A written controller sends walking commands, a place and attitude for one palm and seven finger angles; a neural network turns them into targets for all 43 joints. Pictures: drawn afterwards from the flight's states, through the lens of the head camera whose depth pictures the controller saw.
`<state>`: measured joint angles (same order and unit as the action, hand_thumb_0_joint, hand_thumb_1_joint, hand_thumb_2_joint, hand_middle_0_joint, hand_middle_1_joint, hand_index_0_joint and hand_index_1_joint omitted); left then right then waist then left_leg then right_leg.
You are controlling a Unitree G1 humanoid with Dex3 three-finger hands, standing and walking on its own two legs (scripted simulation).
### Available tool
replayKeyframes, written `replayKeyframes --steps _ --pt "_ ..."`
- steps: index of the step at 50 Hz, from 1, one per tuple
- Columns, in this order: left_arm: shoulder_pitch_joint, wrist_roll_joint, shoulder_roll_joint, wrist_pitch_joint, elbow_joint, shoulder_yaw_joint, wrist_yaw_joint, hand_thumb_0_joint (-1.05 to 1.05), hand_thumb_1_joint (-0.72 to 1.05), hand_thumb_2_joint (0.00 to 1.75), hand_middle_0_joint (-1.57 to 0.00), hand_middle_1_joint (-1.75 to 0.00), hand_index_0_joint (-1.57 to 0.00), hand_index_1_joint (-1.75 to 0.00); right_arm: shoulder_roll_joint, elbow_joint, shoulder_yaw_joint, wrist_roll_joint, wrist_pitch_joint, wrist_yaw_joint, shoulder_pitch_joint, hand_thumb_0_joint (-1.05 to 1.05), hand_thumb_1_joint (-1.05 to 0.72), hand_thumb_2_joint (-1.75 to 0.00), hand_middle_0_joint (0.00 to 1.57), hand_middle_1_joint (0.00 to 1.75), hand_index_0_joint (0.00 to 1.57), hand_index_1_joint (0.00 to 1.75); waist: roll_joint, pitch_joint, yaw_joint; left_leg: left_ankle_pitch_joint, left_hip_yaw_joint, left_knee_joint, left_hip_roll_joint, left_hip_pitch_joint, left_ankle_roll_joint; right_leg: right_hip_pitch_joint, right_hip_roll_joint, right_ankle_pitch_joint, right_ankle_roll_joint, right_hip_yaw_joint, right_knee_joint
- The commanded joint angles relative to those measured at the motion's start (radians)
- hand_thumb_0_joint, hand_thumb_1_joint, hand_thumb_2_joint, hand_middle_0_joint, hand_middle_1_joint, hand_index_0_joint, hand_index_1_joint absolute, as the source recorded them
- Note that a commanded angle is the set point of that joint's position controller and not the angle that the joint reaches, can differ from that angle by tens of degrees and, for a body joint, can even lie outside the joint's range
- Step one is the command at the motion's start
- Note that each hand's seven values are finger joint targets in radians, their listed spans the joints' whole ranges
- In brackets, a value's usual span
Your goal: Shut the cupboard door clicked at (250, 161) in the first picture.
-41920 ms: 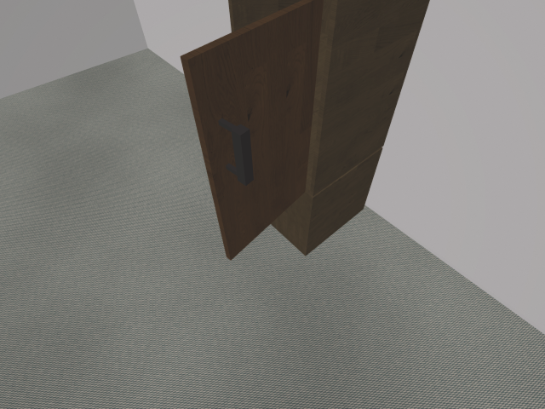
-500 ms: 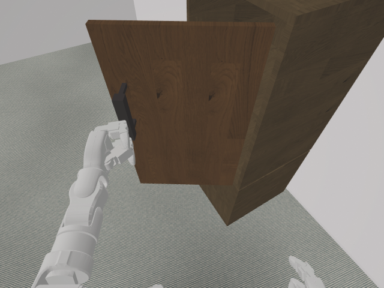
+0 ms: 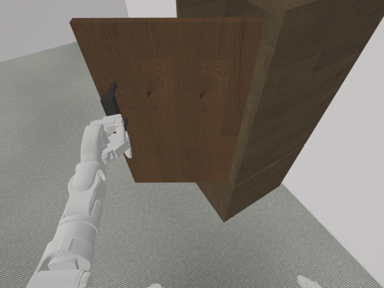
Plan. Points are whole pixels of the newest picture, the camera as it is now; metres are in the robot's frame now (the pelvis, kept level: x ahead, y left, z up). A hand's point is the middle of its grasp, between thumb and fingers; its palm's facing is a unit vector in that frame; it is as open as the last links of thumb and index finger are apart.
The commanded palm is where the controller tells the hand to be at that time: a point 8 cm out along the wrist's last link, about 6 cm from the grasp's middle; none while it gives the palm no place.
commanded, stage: push the door shut along its arc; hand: left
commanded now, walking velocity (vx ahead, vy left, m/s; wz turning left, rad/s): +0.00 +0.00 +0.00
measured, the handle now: (117, 112) +0.49 +0.18 +0.09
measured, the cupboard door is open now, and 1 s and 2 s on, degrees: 58 41 27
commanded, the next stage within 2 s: pull the fist back off the door in 1.92 s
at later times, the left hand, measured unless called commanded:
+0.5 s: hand (129, 125) +0.44 +0.15 +0.09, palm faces -0.09 -1.00 -0.03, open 3.1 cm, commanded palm +0.43 +0.19 +0.09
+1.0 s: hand (145, 105) +0.50 +0.12 +0.09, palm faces -0.22 -0.98 -0.01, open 3.1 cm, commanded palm +0.50 +0.17 +0.09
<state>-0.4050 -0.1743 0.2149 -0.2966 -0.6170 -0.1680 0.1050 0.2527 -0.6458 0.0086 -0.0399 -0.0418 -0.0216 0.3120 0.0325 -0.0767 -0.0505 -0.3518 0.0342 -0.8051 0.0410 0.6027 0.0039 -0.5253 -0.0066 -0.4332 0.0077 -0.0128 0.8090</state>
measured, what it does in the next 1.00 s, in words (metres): stands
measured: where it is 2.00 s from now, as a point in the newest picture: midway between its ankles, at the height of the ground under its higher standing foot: outside the picture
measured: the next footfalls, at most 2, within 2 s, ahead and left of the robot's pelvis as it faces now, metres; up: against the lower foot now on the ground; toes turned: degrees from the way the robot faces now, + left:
none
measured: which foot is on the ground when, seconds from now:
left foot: down 0.00-1.00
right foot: down 0.00-1.00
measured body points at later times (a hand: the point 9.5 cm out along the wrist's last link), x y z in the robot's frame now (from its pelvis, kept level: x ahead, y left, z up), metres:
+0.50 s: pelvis -0.01 +0.00 -0.01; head +0.05 +0.00 +0.44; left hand +0.44 +0.20 +0.10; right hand +0.07 -0.26 -0.13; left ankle +0.03 +0.12 -0.70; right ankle -0.02 -0.11 -0.70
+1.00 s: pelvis -0.02 +0.01 -0.03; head +0.09 +0.01 +0.41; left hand +0.51 +0.17 +0.10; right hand -0.02 -0.26 -0.14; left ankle +0.03 +0.12 -0.70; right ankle -0.02 -0.11 -0.70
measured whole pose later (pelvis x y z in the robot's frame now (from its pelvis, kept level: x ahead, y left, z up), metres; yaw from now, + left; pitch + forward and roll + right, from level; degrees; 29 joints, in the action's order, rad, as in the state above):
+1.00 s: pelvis -0.02 +0.01 -0.03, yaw -1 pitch +18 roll -2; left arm -1.04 -0.12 0.45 -0.32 -1.24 -0.27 0.32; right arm 0.28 -0.69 -0.01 -0.02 -0.04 -0.02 0.40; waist 0.05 -0.09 -0.19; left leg -0.38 0.02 -0.97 0.05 0.91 -0.01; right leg -0.81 -0.02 -0.45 0.00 -0.03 0.94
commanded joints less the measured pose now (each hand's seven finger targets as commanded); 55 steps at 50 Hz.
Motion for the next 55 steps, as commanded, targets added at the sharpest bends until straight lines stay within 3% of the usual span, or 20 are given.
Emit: replayKeyframes --steps 1,3,5,8,10,14,15,18,26,29,30,33,34,37,44,46,48,52,54,55 --pt "-0.355 -0.014 0.148 -0.061 0.229 -0.028 -0.001 0.00 0.90 0.90 -1.30 -1.50 -1.30 -1.50 0.128 0.129 0.043 -0.001 -0.044 -0.002 -0.021 0.00 -0.90 -0.90 0.20 0.30 0.20 0.30 -0.014 -0.316 0.006 0.235 -0.018 0.074 -0.037 -0.255 -0.029 0.050 -0.019 0.381 0.003 -0.006 -0.112" --pt "-0.356 -0.015 0.144 -0.058 0.214 -0.022 0.002 0.00 0.90 0.90 -1.30 -1.50 -1.30 -1.50 0.130 0.131 0.041 -0.001 -0.043 -0.001 -0.022 0.00 -0.90 -0.90 0.20 0.30 0.20 0.30 -0.056 -0.298 0.001 0.215 -0.018 0.077 -0.039 -0.240 -0.031 0.052 -0.019 0.370 -0.001 -0.004 -0.119" --pt "-0.396 -0.009 0.213 -0.059 0.168 -0.065 0.010 0.00 0.90 0.90 -1.30 -1.50 -1.30 -1.50 0.140 0.123 0.038 -0.001 -0.035 -0.008 -0.020 0.00 -0.90 -0.90 0.20 0.30 0.20 0.30 -0.081 -0.265 -0.009 0.187 -0.015 0.076 -0.040 -0.206 -0.035 0.049 -0.015 0.354 -0.005 0.007 -0.128" --pt "-0.545 -0.004 0.204 -0.070 0.112 -0.032 0.035 0.00 0.90 0.90 -1.30 -1.50 -1.30 -1.50 0.136 0.110 0.034 -0.005 -0.032 -0.016 -0.024 0.00 -0.90 -0.90 0.20 0.30 0.20 0.30 -0.040 -0.248 -0.035 0.141 -0.024 0.070 -0.040 -0.209 -0.033 -0.001 -0.015 0.294 -0.002 0.011 -0.130" --pt "-0.637 -0.007 0.200 -0.081 0.082 -0.015 0.050 0.00 0.90 0.90 -1.30 -1.50 -1.30 -1.50 0.137 0.100 0.032 -0.005 -0.033 -0.019 -0.020 0.00 -0.90 -0.90 0.20 0.30 0.20 0.30 -0.014 -0.273 -0.050 0.132 -0.030 0.063 -0.040 -0.230 -0.034 -0.022 -0.014 0.277 0.000 0.011 -0.127" --pt "-0.645 -0.014 0.247 -0.089 -0.044 -0.059 0.085 0.00 0.90 0.90 -1.30 -1.50 -1.30 -1.50 0.150 0.087 0.034 -0.002 -0.034 -0.019 0.010 0.00 -0.90 -0.90 0.20 0.30 0.20 0.30 -0.027 -0.334 -0.035 0.175 -0.040 0.041 -0.041 -0.223 -0.030 -0.013 -0.018 0.316 0.007 0.008 -0.097" --pt "-0.669 -0.015 0.213 -0.088 -0.065 -0.026 0.095 0.00 0.90 0.90 -1.30 -1.50 -1.30 -1.50 0.146 0.090 0.032 -0.003 -0.032 -0.015 0.010 0.00 -0.90 -0.90 0.20 0.30 0.20 0.30 -0.018 -0.334 -0.046 0.178 -0.040 0.040 -0.042 -0.218 -0.031 -0.023 -0.015 0.326 0.005 0.006 -0.092" --pt "-0.742 -0.015 0.231 -0.093 -0.136 -0.034 0.117 0.00 0.90 0.90 -1.30 -1.50 -1.30 -1.50 0.153 0.080 0.035 -0.004 -0.029 -0.012 0.031 0.00 -0.90 -0.90 0.20 0.30 0.20 0.30 -0.037 -0.317 -0.061 0.156 -0.043 0.027 -0.040 -0.190 -0.032 -0.057 -0.017 0.302 0.004 0.005 -0.089" --pt "-0.908 -0.015 0.251 -0.106 -0.235 -0.026 0.172 0.00 0.90 0.90 -1.30 -1.50 -1.30 -1.50 0.174 0.047 0.044 0.001 -0.024 -0.015 0.086 0.00 -0.90 -0.90 0.20 0.30 0.20 0.30 -0.023 -0.370 -0.102 0.160 -0.064 -0.005 -0.034 -0.188 -0.035 -0.132 -0.023 0.275 0.006 0.002 -0.063" --pt "-0.958 -0.003 0.260 -0.110 -0.256 -0.023 0.180 0.00 0.90 0.90 -1.30 -1.50 -1.30 -1.50 0.178 0.037 0.046 0.005 -0.024 -0.014 0.109 0.00 -0.90 -0.90 0.20 0.30 0.20 0.30 0.021 -0.386 -0.110 0.164 -0.076 -0.018 -0.031 -0.196 -0.034 -0.178 -0.026 0.248 0.011 -0.004 -0.047" --pt "-0.991 0.000 0.250 -0.109 -0.268 -0.010 0.181 0.00 0.90 0.90 -1.30 -1.50 -1.30 -1.50 0.179 0.031 0.046 0.006 -0.025 -0.012 0.112 0.00 -0.90 -0.90 0.20 0.30 0.20 0.30 0.029 -0.386 -0.125 0.152 -0.080 -0.021 -0.026 -0.202 -0.033 -0.207 -0.027 0.231 0.009 -0.006 -0.046" --pt "-1.012 0.001 0.283 -0.105 -0.287 -0.040 0.182 0.00 0.90 0.90 -1.30 -1.50 -1.30 -1.50 0.186 0.025 0.048 0.010 -0.026 -0.008 0.134 0.00 -0.90 -0.90 0.20 0.30 0.20 0.30 0.028 -0.418 -0.121 0.166 -0.087 -0.027 -0.025 -0.199 -0.032 -0.204 -0.030 0.229 0.012 -0.008 -0.039" --pt "-1.016 0.002 0.328 -0.106 -0.290 -0.080 0.181 0.00 0.90 0.90 -1.30 -1.50 -1.30 -1.50 0.192 0.022 0.050 0.013 -0.026 -0.010 0.143 0.00 -0.90 -0.90 0.20 0.30 0.20 0.30 0.038 -0.445 -0.115 0.184 -0.085 -0.036 -0.025 -0.201 -0.034 -0.196 -0.031 0.244 0.014 -0.006 -0.032" --pt "-1.056 0.012 0.355 -0.098 -0.327 -0.089 0.191 0.00 0.90 0.90 -1.30 -1.50 -1.30 -1.50 0.193 0.017 0.045 0.013 -0.021 -0.008 0.158 0.00 -0.90 -0.90 0.20 0.30 0.20 0.30 0.013 -0.426 -0.131 0.171 -0.083 -0.040 -0.023 -0.154 -0.038 -0.195 -0.032 0.245 0.008 -0.001 -0.032" --pt "-1.122 0.034 0.427 -0.093 -0.387 -0.130 0.207 0.00 0.90 0.90 -1.30 -1.50 -1.30 -1.50 0.203 0.019 0.043 0.019 -0.016 -0.005 0.198 0.00 -0.90 -0.90 0.20 0.30 0.20 0.30 0.048 -0.452 -0.149 0.197 -0.090 -0.072 -0.019 -0.137 -0.039 -0.235 -0.039 0.249 0.012 -0.001 -0.007" --pt "-1.146 0.039 0.397 -0.088 -0.404 -0.099 0.219 0.00 0.90 0.90 -1.30 -1.50 -1.30 -1.50 0.202 0.017 0.043 0.018 -0.018 -0.001 0.199 0.00 -0.90 -0.90 0.20 0.30 0.20 0.30 0.053 -0.445 -0.166 0.178 -0.093 -0.081 -0.015 -0.140 -0.038 -0.274 -0.039 0.228 0.009 -0.001 -0.010" --pt "-1.180 0.042 0.441 -0.080 -0.419 -0.123 0.226 0.00 0.90 0.90 -1.30 -1.50 -1.30 -1.50 0.210 0.013 0.042 0.019 -0.016 -0.002 0.215 0.00 -0.90 -0.90 0.20 0.30 0.20 0.30 0.040 -0.444 -0.174 0.173 -0.096 -0.087 -0.014 -0.113 -0.041 -0.270 -0.041 0.225 0.009 0.000 -0.006" --pt "-1.215 0.048 0.452 -0.067 -0.436 -0.118 0.252 0.00 0.90 0.90 -1.30 -1.50 -1.30 -1.50 0.211 0.008 0.041 0.022 -0.014 -0.003 0.226 0.00 -0.90 -0.90 0.20 0.30 0.20 0.30 0.067 -0.474 -0.185 0.208 -0.097 -0.114 -0.013 -0.118 -0.043 -0.293 -0.043 0.250 0.011 -0.001 0.009" --pt "-1.273 0.044 0.402 -0.068 -0.407 -0.078 0.260 0.00 0.90 0.90 -1.30 -1.50 -1.30 -1.50 0.206 0.004 0.043 0.026 -0.017 -0.003 0.238 0.00 -0.90 -0.90 0.20 0.30 0.20 0.30 0.098 -0.504 -0.200 0.251 -0.107 -0.125 -0.014 -0.161 -0.043 -0.321 -0.045 0.268 0.012 -0.008 0.022" --pt "-1.263 0.045 0.416 -0.062 -0.412 -0.091 0.263 0.00 0.90 0.90 -1.30 -1.50 -1.30 -1.50 0.211 0.000 0.046 0.027 -0.018 -0.002 0.237 0.00 -0.90 -0.90 0.20 0.30 0.20 0.30 0.108 -0.524 -0.194 0.256 -0.110 -0.131 -0.011 -0.176 -0.040 -0.332 -0.045 0.265 0.013 -0.009 0.024"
